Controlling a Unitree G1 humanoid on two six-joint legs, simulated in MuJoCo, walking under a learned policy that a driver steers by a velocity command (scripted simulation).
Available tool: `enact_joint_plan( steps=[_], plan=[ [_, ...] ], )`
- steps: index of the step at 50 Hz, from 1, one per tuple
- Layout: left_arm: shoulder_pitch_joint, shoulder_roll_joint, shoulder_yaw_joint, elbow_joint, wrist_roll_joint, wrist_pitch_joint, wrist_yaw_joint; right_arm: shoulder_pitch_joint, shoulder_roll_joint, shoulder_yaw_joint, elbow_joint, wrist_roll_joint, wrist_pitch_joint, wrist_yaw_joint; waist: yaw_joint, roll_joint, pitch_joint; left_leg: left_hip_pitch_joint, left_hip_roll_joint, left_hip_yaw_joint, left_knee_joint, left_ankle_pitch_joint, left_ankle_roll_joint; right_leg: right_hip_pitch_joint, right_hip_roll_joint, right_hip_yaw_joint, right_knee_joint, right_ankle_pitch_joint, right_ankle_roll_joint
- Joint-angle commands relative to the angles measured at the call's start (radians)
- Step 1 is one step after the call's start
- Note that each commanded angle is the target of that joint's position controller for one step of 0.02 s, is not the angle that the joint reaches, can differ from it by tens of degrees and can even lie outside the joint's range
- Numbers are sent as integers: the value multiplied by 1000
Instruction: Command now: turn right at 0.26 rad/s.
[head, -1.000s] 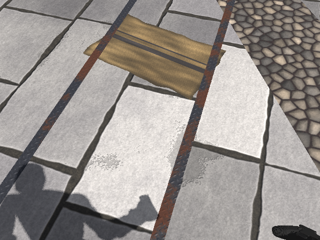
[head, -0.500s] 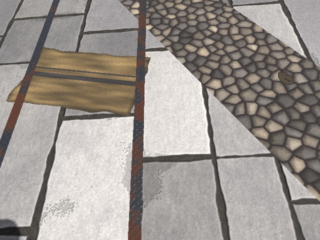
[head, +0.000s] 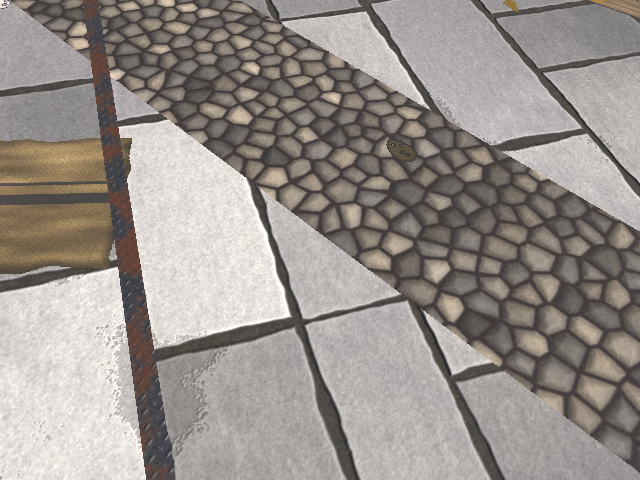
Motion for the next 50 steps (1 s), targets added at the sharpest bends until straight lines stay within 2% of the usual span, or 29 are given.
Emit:
enact_joint_plan(
  steps=[1, 4, 6, 7, 9, 10, 11, 12, 13, 14, 15, 16, 19, 21, 23, 26, 28, 29, 30, 31, 32, 33, 34, 35, 37, 39, 42, 46, 50],
  plan=[
    [69, 135, 49, -23, 2, -1, 9, -94, -129, -17, -77, 22, -14, -10, 36, 177, -63, 116, 285, -264, -152, 316, 206, -110, -49, 25, 245, -4, 47],
    [39, 57, 20, -26, -2, -2, 3, -59, -113, -4, -47, 20, -4, -15, 17, 194, -70, 137, 227, -167, -143, 372, 195, -40, -74, -43, 73, 55, 72],
    [5, 21, -1, -31, 2, -7, -2, -49, -131, -6, -34, 18, 5, -16, -8, 222, -87, 139, 213, -136, -130, 396, 187, 61, -115, -111, -118, 59, 77],
    [-7, 21, -3, -30, -2, -9, -3, -28, -149, -9, -26, 17, 11, -15, -25, 236, -89, 138, 220, -144, -125, 416, 192, 101, -116, -134, -191, 69, 76],
    [39, 33, 1, 2, -12, -10, -7, -2, -162, -8, -11, 29, 15, -10, -11, 220, -98, 97, 208, -150, -140, 166, 176, 225, -102, -176, -398, 201, 54],
    [58, 41, 4, 19, -10, -10, -9, 8, -164, -6, -7, 38, 14, -7, -2, 211, -79, 47, 192, -153, -149, 20, 159, 295, -82, -203, -496, 262, 31],
    [62, 62, 8, 21, -7, -12, -7, 25, -159, -2, -3, 37, 8, -3, -1, 191, -74, -13, 181, -160, -152, -95, 129, 364, -90, -188, -500, 254, 4],
    [100, 84, 10, 23, -5, -15, -2, 7, -130, 9, -10, 25, -3, 4, 19, 143, -86, -96, 157, -140, -101, -182, 91, 445, -161, -106, -482, 233, -37],
    [149, 159, 29, 45, 5, -17, -2, -7, -72, 22, -30, 19, -20, 11, 11, -28, -86, -203, 37, 7, 33, -250, 33, 456, -250, 33, -491, 66, -116],
    [206, 174, 37, 57, 8, -28, -15, -82, -72, 24, -54, 29, -36, 11, 72, -144, -52, -261, -17, 102, 200, -240, -8, 410, -355, 226, -634, -144, -204],
    [226, 162, 33, 64, 15, -45, -20, -150, -114, 12, -81, 47, -46, 9, 105, -170, 47, -361, 10, 62, 319, -282, -3, 375, -431, 365, -729, -203, -264],
    [228, 143, 26, 72, 20, -66, -17, -146, -134, 0, -85, 59, -52, 9, 92, -170, 93, -439, 45, 23, 443, -320, 12, 379, -456, 399, -749, -171, -283],
    [204, 97, 12, 70, -6, -98, -13, -100, -119, -5, -69, 54, -77, 29, 59, -104, 82, -530, 114, -1, 448, -175, 46, 480, -411, 266, -747, 20, -234],
    [192, 98, 14, 65, -5, -98, -15, -126, -80, 8, -69, 41, -86, 46, 63, -84, 48, -424, 98, 44, 329, -77, 31, 439, -354, 142, -745, 162, -206],
    [195, 114, 21, 65, -8, -96, -20, -143, -58, 21, -73, 36, -84, 58, 67, -97, 30, -283, 71, 80, 215, -9, 9, 354, -321, 58, -743, 217, -201],
    [214, 137, 30, 76, -16, -97, -30, -129, -88, 22, -74, 44, -75, 61, 51, -101, 38, -130, 51, 90, 123, 80, 1, 258, -346, 46, -739, 214, -200],
    [204, 133, 28, 81, -17, -96, -31, -51, -117, 12, -50, 46, -69, 55, -1, -79, 34, -14, 40, 96, 86, 99, 18, 213, -349, 25, -690, 219, -173],
    [202, 119, 22, 82, -13, -96, -30, 30, -138, 0, -24, 48, -67, 48, -43, -68, 8, 86, 25, 102, 79, 76, 32, 181, -331, 0, -610, 293, -153],
    [206, 83, 8, 82, -6, -97, -30, 150, -177, -20, 7, 51, -67, 38, -100, -25, -53, 234, 43, 69, 52, 50, 61, 135, -279, -58, -429, 390, -120],
    [214, 7, -17, 47, 7, -101, -27, 271, -270, -41, 22, 34, -69, 27, -130, 191, -149, 417, 259, -243, -60, -114, 147, -40, -176, -158, -56, 267, -50],
    [251, -13, -22, 14, -11, -119, -17, 327, -311, -45, 34, 28, -74, 41, -111, 400, -223, 509, 405, -704, -269, -397, 272, -241, -63, -106, 218, -85, -20],
    [231, 81, 2, 24, -38, -128, -18, 237, -232, -20, 17, 31, -83, 45, -85, 270, -129, 431, 407, -686, -298, -504, 255, -333, -134, -45, 341, -35, -36],
    [180, 110, 9, 19, -46, -132, -23, 173, -184, -8, -2, 30, -87, 44, -66, 219, -39, 338, 373, -548, -289, -421, 220, -357, -184, -69, 340, 58, -62],
    [166, 95, 8, 28, -35, -133, -21, 124, -161, -1, -16, 20, -88, 44, -42, 155, -16, 271, 328, -445, -290, -304, 198, -329, -222, -84, 311, 145, -68],
    [161, 66, 9, 36, -14, -125, -26, 88, -127, 10, -28, 6, -88, 41, -9, 148, -3, 177, 260, -297, -317, -119, 180, -255, -265, -89, 238, 250, -63],
    [153, 40, 5, 34, -8, -115, -31, 104, -128, 10, -22, 13, -93, 36, -2, 138, -2, 157, 241, -221, -347, 5, 195, -248, -271, -108, 187, 304, -44],
    [65, 30, 1, 0, 3, -112, -29, 141, -148, 6, -7, 20, -92, 23, -16, 91, 23, 176, 233, -143, -371, 172, 207, -311, -269, -124, 38, 416, -6],
    [-79, -12, -21, -41, -5, -129, -47, 199, -159, 6, 9, 28, -81, 9, -62, 96, 45, 159, 192, -36, -383, 251, 181, -239, -230, -177, -224, 598, 4],
    [-193, -14, -30, -83, -13, -139, -74, 286, -163, 5, 41, 36, -62, 6, -92, 85, 74, 260, 236, -28, -350, 294, 184, -241, -198, -186, -347, 618, -19]
  ],
)
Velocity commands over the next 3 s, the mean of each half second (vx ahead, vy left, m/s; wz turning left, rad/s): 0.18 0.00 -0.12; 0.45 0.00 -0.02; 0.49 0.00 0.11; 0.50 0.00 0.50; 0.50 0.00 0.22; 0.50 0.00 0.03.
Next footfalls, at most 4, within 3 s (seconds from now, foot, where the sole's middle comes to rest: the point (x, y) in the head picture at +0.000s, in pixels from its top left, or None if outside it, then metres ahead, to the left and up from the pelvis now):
0.24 right None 0.02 -0.14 -0.78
0.60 left None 0.22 0.13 -0.78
1.14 right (364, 430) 0.57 -0.10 -0.78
1.68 left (253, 311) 0.86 0.15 -0.78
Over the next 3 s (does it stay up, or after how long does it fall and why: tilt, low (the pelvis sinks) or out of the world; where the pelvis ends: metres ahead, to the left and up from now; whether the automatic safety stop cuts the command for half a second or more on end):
stays up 1.38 0.30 0.01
